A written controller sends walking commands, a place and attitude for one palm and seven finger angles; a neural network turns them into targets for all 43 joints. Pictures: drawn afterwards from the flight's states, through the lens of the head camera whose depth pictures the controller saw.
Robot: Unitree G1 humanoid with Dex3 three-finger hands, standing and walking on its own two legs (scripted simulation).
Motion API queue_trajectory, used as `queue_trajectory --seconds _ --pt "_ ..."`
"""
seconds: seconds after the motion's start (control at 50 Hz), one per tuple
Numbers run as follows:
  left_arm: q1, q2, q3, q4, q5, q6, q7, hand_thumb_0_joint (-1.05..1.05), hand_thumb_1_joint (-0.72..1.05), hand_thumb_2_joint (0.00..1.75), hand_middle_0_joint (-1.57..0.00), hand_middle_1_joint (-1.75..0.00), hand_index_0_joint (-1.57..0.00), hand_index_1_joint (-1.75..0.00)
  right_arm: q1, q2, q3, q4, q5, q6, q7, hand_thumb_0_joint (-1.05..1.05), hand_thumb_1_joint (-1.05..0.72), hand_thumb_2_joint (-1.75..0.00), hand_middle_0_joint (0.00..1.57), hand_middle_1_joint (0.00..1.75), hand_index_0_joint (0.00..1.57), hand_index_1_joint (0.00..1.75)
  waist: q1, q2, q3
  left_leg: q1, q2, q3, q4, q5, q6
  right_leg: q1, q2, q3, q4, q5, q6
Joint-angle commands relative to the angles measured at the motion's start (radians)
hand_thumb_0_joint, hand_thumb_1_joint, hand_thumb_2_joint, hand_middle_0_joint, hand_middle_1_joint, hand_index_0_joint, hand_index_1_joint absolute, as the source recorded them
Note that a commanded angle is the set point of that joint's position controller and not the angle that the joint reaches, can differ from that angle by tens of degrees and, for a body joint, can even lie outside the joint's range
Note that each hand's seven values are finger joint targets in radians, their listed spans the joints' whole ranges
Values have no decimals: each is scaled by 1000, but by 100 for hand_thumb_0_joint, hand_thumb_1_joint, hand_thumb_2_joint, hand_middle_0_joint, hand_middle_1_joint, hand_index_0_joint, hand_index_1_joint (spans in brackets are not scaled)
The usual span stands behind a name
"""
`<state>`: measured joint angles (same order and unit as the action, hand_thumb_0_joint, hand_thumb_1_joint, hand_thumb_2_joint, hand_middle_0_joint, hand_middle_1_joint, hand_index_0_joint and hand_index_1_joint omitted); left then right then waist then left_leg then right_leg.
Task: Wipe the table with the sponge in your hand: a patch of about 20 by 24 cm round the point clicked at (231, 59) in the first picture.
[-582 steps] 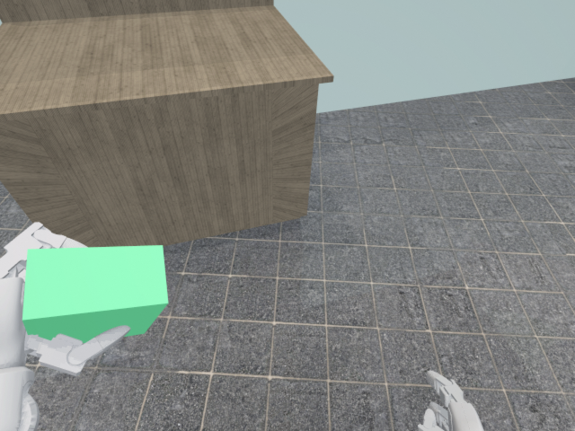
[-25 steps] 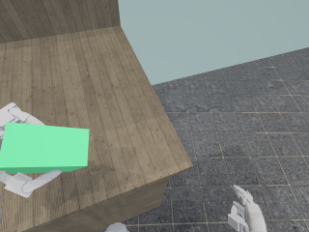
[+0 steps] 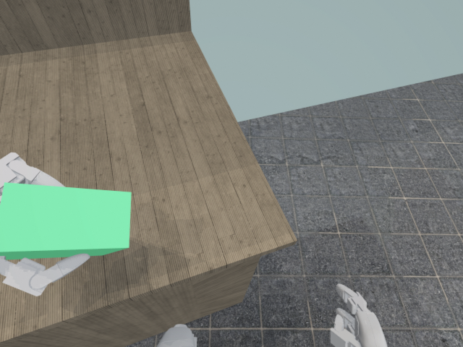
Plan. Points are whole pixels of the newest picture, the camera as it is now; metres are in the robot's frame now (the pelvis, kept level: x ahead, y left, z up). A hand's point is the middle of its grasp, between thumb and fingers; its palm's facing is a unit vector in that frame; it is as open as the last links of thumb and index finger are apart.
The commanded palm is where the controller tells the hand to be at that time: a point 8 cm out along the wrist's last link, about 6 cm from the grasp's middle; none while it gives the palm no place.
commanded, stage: shuffle to correct the standing spot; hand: left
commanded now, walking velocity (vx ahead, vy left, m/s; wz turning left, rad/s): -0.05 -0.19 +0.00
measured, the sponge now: (81, 227) +0.23 +0.21 +0.15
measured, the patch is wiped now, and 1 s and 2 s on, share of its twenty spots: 0.00 0.00 0.00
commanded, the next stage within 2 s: none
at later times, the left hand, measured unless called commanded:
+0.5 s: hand (45, 218) +0.23 +0.24 +0.17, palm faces +0.29 -0.84 -0.46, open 10.4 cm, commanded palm +0.17 +0.28 +0.19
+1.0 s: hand (59, 217) +0.23 +0.23 +0.17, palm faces +0.29 -0.84 -0.46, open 10.4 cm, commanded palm +0.17 +0.27 +0.19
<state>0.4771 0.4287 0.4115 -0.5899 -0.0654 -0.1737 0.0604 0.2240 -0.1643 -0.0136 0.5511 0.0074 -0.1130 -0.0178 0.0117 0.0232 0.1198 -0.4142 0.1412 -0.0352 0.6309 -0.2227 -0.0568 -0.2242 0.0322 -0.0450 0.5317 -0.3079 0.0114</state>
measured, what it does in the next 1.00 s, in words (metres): stands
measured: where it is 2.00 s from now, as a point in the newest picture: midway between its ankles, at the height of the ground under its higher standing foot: outside the picture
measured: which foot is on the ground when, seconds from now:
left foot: down 0.00-1.00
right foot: down 0.00-1.00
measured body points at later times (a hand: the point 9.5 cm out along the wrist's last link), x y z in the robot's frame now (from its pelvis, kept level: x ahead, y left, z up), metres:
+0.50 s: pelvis +0.01 +0.00 +0.00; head +0.06 +0.02 +0.45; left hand +0.21 +0.28 +0.19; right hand +0.18 -0.24 -0.08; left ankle +0.07 +0.16 -0.73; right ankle -0.02 -0.13 -0.73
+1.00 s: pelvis +0.01 -0.01 +0.00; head +0.06 +0.00 +0.44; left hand +0.21 +0.27 +0.19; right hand +0.18 -0.25 -0.09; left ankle +0.07 +0.16 -0.73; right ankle -0.02 -0.13 -0.73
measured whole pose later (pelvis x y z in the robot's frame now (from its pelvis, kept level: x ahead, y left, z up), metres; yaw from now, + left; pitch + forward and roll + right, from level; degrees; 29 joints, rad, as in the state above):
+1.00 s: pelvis +0.01 -0.01 +0.00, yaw +0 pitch -1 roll -3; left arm 0.49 0.43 0.40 -0.58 -0.08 -0.15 0.07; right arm 0.21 -0.20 -0.03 0.55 0.02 -0.08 -0.02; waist 0.00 0.03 0.10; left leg -0.39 0.14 -0.04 0.65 -0.25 -0.08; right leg -0.21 0.03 -0.05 0.58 -0.35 0.00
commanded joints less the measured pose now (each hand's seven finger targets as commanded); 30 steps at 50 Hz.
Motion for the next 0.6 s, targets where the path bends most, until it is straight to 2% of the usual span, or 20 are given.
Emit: queue_trajectory --seconds 0.0,0.04,0.06,0.1,0.14,0.16,0.18,0.24,0.26,0.28,0.32,0.34,0.36,0.38,0.44,0.46,0.48,0.54,0.56,0.58 --pt "-44 162 118 -208 -23 -58 28 0 10 130 -120 -160 -120 -160 -46 -150 -69 -141 6 -51 -9 0 -90 -90 20 30 20 30 -20 -23 -202 180 -29 34 -1 -57 75 -87 -116 87 -113 179 -89" --pt "-56 168 124 -216 -23 -52 36 0 10 130 -120 -160 -120 -160 -71 -150 -62 -133 14 -47 -12 0 -90 -90 20 30 20 30 -26 14 -215 235 -15 11 -29 51 82 -100 -111 86 -79 220 -85" --pt "-60 143 101 -212 -27 -58 31 0 10 130 -120 -160 -120 -160 -65 -150 -57 -129 6 -42 -13 0 -90 -90 20 30 20 30 -25 55 -207 219 9 -7 -66 70 93 -93 -84 39 -61 189 -57" --pt "-55 175 134 -233 -23 -59 29 0 10 130 -120 -160 -120 -160 -67 -154 -66 -145 8 -39 -13 0 -90 -90 20 30 20 30 -12 120 -213 206 51 -42 -93 154 104 -48 -59 11 -47 182 -27" --pt "-44 180 141 -227 -17 -55 34 0 10 130 -120 -160 -120 -160 -82 -148 -61 -147 18 -34 -9 0 -90 -90 20 30 20 30 -12 134 -219 219 48 -39 -97 188 102 -26 -56 12 -60 188 -26" --pt "-36 155 121 -218 -22 -61 28 0 10 130 -120 -160 -120 -160 -67 -153 -60 -141 12 -31 -7 0 -90 -90 20 30 20 30 -10 117 -224 209 50 -32 -92 178 104 -14 -47 -1 -76 190 -23" --pt "-38 175 137 -235 -22 -61 26 0 10 130 -120 -160 -120 -160 -63 -158 -73 -153 15 -33 -6 0 -90 -90 20 30 20 30 -8 118 -218 207 48 -23 -76 189 98 -6 -58 4 -87 209 -26" --pt "16 177 144 -210 -23 -52 31 0 10 130 -120 -160 -120 -160 -60 -149 -72 -152 25 -29 -3 0 -90 -90 20 30 20 30 -15 37 -251 243 4 21 -4 234 82 -8 -103 46 -94 316 -62" --pt "4 146 112 -209 -30 -58 26 0 10 130 -120 -160 -120 -160 -52 -154 -67 -145 17 -24 -4 0 -90 -90 20 30 20 30 -19 37 -241 227 1 22 -14 198 82 -20 -97 33 -89 294 -61" --pt "0 180 143 -213 -29 -57 28 0 10 130 -120 -160 -120 -160 -58 -158 -76 -155 18 -27 -7 0 -90 -90 20 30 20 30 -15 45 -223 218 9 18 -18 183 81 -35 -100 40 -87 286 -57" --pt "1 174 141 -220 -31 -56 27 0 10 130 -120 -160 -120 -160 -53 -156 -75 -156 17 -23 -8 0 -90 -90 20 30 20 30 -16 43 -232 216 10 12 -16 193 82 -27 -103 42 -78 288 -57" --pt "7 185 150 -211 -27 -51 36 0 10 130 -120 -160 -120 -160 -72 -152 -68 -154 23 -23 -11 0 -90 -90 20 30 20 30 -18 59 -232 243 16 2 -42 206 87 -43 -99 44 -75 277 -53" --pt "-13 153 118 -224 -29 -59 30 0 10 130 -120 -160 -120 -160 -61 -156 -65 -148 16 -20 -12 0 -90 -90 20 30 20 30 -18 72 -233 241 28 -6 -64 204 94 -41 -80 17 -66 254 -41" --pt "-28 185 145 -244 -28 -60 31 0 10 130 -120 -160 -120 -160 -65 -161 -74 -159 16 -24 -13 0 -90 -90 20 30 20 30 -12 105 -229 236 47 -26 -84 218 97 -30 -72 10 -60 236 -30" --pt "-35 179 138 -241 -19 -56 36 0 10 130 -120 -160 -120 -160 -81 -152 -65 -159 24 -29 -11 0 -90 -90 20 30 20 30 -10 159 -223 244 54 -37 -116 188 99 -19 -60 9 -78 184 -25" --pt "-41 149 109 -221 -23 -60 32 0 10 130 -120 -160 -120 -160 -71 -155 -58 -151 15 -27 -10 0 -90 -90 20 30 20 30 -12 142 -209 210 54 -38 -131 113 100 -10 -47 -8 -92 146 -19" --pt "-50 167 124 -237 -21 -60 32 0 10 130 -120 -160 -120 -160 -67 -161 -71 -161 18 -32 -10 0 -90 -90 20 30 20 30 -9 139 -200 200 54 -36 -124 76 96 -7 -53 2 -102 144 -23" --pt "-20 159 121 -194 -21 -50 38 0 10 130 -120 -160 -120 -160 -71 -149 -64 -156 26 -33 -6 0 -90 -90 20 30 20 30 -19 71 -190 198 7 -7 -99 -37 82 -41 -83 41 -122 143 -52" --pt "-35 135 97 -194 -25 -55 35 0 10 130 -120 -160 -120 -160 -58 -154 -59 -146 17 -29 -6 0 -90 -90 20 30 20 30 -23 55 -193 187 4 -5 -100 -68 84 -47 -79 30 -117 133 -52" --pt "-48 161 120 -214 -25 -56 36 0 10 130 -120 -160 -120 -160 -62 -157 -69 -155 17 -33 -8 0 -90 -90 20 30 20 30 -20 63 -188 188 6 -7 -97 -61 83 -56 -85 38 -109 137 -54"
